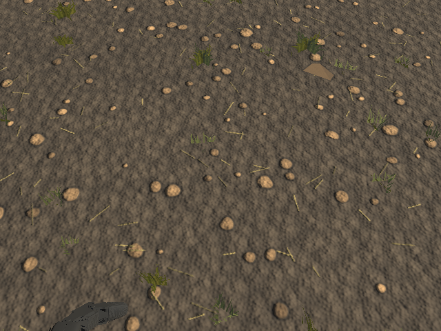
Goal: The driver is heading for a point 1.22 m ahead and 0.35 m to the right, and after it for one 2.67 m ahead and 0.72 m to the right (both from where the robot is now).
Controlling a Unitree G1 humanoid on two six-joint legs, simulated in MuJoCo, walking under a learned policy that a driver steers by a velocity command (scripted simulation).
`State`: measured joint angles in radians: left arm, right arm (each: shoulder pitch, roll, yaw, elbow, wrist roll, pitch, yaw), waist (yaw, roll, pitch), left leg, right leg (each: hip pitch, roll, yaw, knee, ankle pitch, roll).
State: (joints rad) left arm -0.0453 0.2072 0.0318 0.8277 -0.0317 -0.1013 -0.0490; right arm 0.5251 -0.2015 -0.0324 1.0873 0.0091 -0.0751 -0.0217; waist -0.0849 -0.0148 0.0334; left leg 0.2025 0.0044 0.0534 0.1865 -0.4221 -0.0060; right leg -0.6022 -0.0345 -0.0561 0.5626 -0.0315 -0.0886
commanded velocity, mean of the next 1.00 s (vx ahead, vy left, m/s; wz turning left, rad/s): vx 0.49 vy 0.00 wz -0.26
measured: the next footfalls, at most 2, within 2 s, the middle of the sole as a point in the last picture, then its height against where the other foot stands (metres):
right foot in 0.02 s outside the picture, level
left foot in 0.58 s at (173, 307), level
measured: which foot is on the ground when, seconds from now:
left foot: down 0.00-0.04, up 0.06-0.56, down 0.58-1.00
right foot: up 0.00-0.00, down 0.02-0.60, up 0.62-1.00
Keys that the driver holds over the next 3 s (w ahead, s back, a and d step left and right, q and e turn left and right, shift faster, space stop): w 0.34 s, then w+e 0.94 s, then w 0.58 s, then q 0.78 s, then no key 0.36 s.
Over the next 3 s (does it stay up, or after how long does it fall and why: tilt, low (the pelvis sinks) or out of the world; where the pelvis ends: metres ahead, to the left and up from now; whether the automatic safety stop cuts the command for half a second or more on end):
stays up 1.15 -0.33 0.02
